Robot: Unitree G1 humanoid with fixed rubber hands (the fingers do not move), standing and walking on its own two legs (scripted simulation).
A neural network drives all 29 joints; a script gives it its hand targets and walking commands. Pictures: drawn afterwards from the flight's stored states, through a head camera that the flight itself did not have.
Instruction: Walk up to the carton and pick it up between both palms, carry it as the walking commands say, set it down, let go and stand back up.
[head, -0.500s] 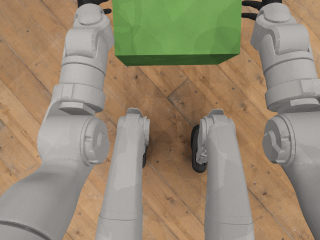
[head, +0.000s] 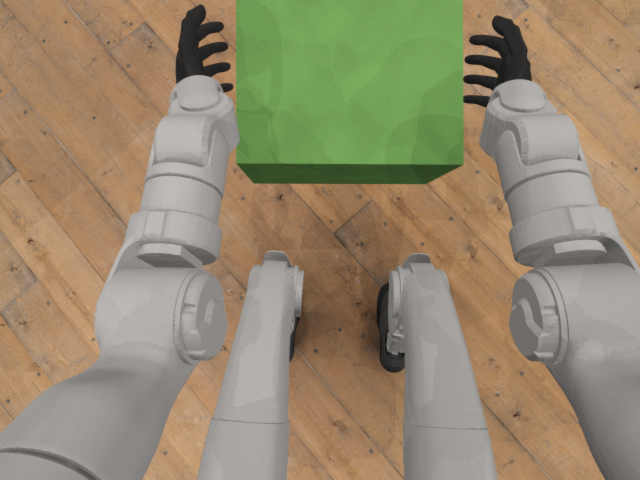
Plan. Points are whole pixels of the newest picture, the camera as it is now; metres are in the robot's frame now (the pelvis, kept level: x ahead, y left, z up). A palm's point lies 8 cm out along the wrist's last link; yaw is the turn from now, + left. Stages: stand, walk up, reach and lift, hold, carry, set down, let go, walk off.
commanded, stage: reach and lift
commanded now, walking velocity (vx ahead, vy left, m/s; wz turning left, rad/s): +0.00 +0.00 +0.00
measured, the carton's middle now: (344, 94) +0.55 +0.00 -0.14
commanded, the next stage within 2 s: none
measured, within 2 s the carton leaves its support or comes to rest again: neither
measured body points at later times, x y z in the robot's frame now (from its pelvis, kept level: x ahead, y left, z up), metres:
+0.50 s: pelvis +0.09 +0.00 +0.10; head +0.21 -0.01 +0.54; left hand +0.49 +0.17 +0.07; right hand +0.50 -0.17 +0.06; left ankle +0.15 +0.14 -0.54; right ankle +0.15 -0.12 -0.54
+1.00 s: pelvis +0.13 +0.00 +0.17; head +0.17 -0.01 +0.61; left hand +0.48 +0.17 +0.15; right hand +0.47 -0.18 +0.13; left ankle +0.15 +0.14 -0.54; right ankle +0.15 -0.12 -0.54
